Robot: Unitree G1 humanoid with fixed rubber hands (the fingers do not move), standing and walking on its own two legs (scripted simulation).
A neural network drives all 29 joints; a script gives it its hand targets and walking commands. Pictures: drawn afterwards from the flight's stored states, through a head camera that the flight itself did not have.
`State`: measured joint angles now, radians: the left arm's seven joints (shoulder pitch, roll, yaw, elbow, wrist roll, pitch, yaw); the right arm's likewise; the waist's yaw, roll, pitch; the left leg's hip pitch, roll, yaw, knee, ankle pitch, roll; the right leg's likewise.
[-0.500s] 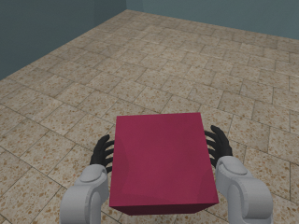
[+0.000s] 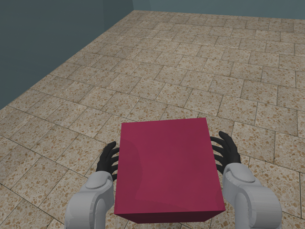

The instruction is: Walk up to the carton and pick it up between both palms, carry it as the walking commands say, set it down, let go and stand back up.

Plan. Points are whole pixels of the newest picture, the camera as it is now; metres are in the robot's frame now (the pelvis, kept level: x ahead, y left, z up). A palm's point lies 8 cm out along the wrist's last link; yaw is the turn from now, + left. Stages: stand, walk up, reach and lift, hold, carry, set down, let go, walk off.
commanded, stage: carry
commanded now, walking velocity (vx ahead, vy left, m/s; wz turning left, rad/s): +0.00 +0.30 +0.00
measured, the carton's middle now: (167, 177) +0.26 -0.01 +0.02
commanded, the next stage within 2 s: none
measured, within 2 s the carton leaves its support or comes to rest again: neither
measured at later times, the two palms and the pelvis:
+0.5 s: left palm out of the picture +0.16 +0.35 +0.06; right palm (127, 213) +0.17 +0.07 +0.06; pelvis -0.09 +0.21 -0.02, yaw -2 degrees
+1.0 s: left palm out of the picture +0.07 +0.58 +0.02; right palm out of the picture +0.11 +0.31 +0.05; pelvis -0.15 +0.42 -0.02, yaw +1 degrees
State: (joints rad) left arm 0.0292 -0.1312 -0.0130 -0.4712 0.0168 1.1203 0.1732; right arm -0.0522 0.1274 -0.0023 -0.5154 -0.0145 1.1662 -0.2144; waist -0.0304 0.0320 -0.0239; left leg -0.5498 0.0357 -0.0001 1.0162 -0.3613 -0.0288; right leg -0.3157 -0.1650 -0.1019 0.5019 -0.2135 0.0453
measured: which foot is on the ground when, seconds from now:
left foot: up 0.00-0.14, down 0.16-0.52, up 0.54-0.82, down 0.84-1.00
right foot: down 0.00-0.18, up 0.20-0.48, down 0.50-0.84, up 0.86-1.00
